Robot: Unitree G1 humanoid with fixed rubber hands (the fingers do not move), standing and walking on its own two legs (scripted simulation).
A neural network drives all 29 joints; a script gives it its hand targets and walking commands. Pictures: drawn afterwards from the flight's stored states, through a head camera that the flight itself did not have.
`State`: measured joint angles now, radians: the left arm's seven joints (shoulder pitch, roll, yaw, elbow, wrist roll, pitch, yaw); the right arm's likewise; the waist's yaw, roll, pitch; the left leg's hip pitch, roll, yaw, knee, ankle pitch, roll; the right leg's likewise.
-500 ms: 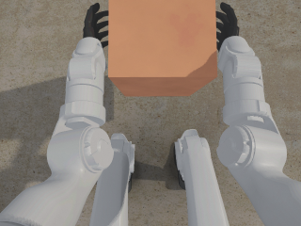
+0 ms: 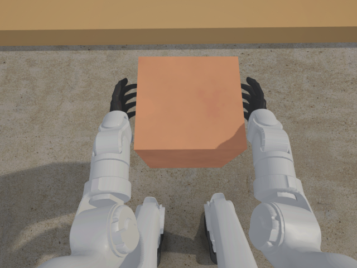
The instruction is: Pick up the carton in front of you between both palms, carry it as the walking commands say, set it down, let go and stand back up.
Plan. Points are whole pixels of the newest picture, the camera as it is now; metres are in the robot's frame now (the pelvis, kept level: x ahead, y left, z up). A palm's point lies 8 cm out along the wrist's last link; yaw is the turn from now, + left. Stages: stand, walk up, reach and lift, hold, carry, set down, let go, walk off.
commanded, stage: reach and lift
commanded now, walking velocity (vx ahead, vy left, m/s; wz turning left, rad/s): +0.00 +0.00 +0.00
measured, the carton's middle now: (186, 121) +0.45 -0.02 -0.11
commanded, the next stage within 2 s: hold in 1.84 s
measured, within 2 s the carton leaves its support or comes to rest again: neither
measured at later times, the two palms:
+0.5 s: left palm (85, 109) +0.39 +0.14 +0.12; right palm (288, 105) +0.39 -0.16 +0.11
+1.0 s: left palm (35, 107) +0.35 +0.15 +0.21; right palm (333, 98) +0.35 -0.15 +0.21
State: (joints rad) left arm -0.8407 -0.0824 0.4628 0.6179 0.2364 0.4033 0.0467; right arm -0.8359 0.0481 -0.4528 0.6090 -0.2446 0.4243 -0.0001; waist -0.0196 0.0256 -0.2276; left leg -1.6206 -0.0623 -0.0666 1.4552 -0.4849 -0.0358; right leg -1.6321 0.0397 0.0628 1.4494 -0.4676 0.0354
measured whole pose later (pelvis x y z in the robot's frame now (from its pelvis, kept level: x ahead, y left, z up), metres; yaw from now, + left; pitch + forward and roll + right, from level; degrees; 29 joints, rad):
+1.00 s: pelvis +0.05 +0.00 +0.18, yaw +0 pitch -4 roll +0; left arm -0.33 -0.17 0.33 0.42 0.31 0.60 -0.02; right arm -0.33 0.17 -0.32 0.40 -0.31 0.62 0.03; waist -0.01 0.01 0.00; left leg -0.19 -0.02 -0.09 0.49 -0.24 -0.01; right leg -0.20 0.01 0.06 0.48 -0.22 0.01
